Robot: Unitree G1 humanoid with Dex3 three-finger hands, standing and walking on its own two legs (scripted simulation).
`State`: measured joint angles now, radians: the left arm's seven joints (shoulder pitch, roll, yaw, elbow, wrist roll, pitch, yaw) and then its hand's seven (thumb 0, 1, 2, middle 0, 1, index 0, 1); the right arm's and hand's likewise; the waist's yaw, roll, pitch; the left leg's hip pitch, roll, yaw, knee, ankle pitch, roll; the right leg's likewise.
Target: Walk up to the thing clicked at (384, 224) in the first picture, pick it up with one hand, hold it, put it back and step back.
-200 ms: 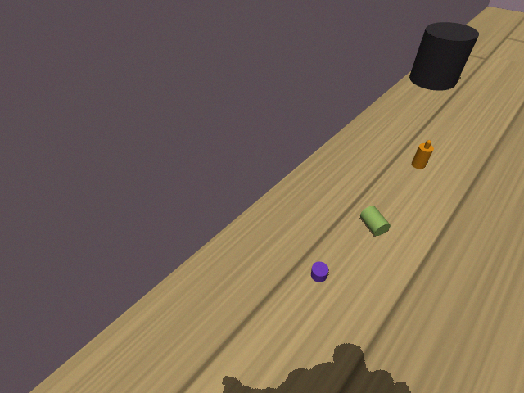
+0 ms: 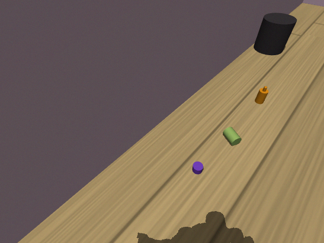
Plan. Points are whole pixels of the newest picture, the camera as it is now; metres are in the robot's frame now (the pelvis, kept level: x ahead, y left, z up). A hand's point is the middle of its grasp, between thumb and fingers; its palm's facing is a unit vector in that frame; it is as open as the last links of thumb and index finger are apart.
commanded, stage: stand
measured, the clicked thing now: (231, 136) +0.99 -0.48 -0.74
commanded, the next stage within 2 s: walk up in 0.92 s
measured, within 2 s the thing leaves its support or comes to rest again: neither
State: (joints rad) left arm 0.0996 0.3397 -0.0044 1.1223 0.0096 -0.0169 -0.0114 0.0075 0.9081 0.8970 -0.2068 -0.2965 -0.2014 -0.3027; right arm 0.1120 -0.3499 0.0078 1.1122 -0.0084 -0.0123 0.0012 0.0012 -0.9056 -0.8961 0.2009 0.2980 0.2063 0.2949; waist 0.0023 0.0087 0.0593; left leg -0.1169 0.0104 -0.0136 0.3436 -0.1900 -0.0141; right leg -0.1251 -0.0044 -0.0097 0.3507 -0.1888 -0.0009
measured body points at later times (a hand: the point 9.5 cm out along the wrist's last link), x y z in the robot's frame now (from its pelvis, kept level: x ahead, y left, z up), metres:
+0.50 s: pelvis +0.00 +0.00 +0.00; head +0.01 +0.00 +0.45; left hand +0.08 +0.30 -0.13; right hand +0.08 -0.30 -0.13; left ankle +0.00 +0.13 -0.75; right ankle +0.00 -0.12 -0.75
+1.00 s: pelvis +0.00 +0.01 -0.01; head +0.03 +0.00 +0.44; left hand +0.08 +0.31 -0.13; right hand +0.08 -0.30 -0.14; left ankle +0.00 +0.13 -0.75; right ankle +0.00 -0.12 -0.75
